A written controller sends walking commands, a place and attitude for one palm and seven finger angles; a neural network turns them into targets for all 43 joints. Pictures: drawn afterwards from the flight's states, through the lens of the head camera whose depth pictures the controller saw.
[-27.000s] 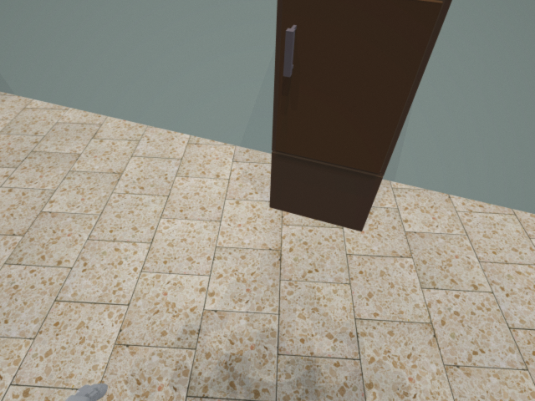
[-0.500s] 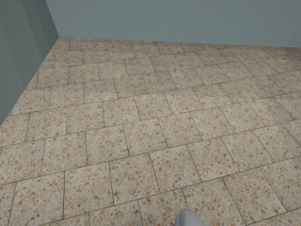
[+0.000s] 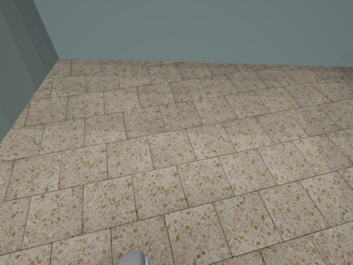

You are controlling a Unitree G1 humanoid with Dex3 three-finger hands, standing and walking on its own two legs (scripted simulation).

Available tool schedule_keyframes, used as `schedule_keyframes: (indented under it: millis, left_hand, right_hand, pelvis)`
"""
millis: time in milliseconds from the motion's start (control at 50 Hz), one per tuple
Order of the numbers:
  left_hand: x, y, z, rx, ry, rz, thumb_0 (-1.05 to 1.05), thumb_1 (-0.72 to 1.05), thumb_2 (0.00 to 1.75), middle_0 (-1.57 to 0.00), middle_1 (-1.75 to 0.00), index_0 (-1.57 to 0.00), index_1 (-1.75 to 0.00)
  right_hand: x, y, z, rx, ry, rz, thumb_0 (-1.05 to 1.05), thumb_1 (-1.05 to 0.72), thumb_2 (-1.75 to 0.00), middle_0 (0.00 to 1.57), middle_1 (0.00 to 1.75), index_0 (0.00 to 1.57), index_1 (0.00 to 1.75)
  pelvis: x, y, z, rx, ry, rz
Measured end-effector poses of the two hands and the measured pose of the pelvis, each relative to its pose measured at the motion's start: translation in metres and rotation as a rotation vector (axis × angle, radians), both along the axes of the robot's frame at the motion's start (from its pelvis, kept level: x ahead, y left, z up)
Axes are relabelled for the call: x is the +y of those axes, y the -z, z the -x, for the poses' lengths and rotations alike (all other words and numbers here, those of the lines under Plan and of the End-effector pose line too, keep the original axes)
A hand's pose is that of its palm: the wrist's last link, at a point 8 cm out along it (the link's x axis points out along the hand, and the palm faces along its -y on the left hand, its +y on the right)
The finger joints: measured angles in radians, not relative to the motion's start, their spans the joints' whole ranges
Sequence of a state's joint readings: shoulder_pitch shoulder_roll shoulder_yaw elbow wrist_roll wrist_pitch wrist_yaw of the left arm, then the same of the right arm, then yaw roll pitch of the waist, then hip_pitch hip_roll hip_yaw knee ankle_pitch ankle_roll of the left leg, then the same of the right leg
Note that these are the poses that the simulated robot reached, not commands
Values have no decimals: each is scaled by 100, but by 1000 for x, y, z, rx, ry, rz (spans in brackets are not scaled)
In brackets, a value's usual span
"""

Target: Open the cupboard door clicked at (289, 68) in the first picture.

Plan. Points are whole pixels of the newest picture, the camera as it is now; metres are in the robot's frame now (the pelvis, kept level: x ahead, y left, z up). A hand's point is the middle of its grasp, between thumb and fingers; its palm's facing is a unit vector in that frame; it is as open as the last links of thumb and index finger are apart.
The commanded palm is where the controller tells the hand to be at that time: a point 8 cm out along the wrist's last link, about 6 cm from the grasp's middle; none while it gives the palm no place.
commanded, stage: turn to face it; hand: left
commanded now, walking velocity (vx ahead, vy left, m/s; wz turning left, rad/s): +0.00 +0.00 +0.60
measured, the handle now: out of the picture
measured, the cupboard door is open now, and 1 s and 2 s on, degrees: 43 43 43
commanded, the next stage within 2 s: none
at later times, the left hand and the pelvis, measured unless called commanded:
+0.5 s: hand out of the picture +0.13 +0.23 -0.16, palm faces +0.29 -0.92 -0.26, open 7.4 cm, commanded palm none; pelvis +0.07 -0.01 -0.01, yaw +16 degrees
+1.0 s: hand out of the picture +0.01 +0.17 -0.20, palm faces +0.60 -0.76 -0.24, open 7.4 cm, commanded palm none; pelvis +0.10 -0.02 -0.02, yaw +36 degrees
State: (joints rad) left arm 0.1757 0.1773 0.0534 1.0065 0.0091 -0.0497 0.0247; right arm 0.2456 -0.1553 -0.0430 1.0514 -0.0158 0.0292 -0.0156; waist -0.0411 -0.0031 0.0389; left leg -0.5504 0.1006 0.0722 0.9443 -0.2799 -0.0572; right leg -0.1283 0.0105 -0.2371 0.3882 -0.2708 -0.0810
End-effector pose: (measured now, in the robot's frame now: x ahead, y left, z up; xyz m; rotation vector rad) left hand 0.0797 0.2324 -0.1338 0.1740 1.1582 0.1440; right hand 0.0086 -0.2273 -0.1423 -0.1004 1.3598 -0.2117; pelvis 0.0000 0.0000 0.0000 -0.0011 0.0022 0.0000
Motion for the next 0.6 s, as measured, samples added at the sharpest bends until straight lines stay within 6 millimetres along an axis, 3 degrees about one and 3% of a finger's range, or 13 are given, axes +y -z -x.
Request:
schedule_keyframes:
  millis: [140,200,400,520,600]
  left_hand:
    - [17,29,21,109,-117,41,-1,93,90,-20,-30,-20,-30]
    - [29,42,27,165,-152,47,0,92,90,-20,-30,-20,-30]
    - [50,9,-10,52,-249,-13,1,91,90,-20,-30,-20,-29]
    - [36,-5,-25,-3,-284,-59,0,91,90,-20,-30,-20,-29]
    - [17,-7,-20,-29,-320,-100,0,90,90,-20,-30,-20,-29]
  right_hand:
    - [-1,-4,-102,-83,-159,67,1,-92,-90,20,30,20,30]
    - [4,0,-135,-142,-206,97,1,-91,-90,20,30,20,30]
    - [12,-12,-175,-110,-333,81,0,-90,-90,21,30,20,30]
    - [-6,-5,-200,-109,-373,43,1,-90,-90,21,30,21,30]
    - [-25,9,-225,-111,-399,26,1,-90,-90,21,30,21,30]
  pelvis:
    - [15,14,-38,-3,-78,0]
    - [25,25,-48,7,-106,6]
    - [15,6,-63,28,-214,30]
    - [-11,7,-75,34,-288,30]
    - [-33,15,-85,35,-338,1]
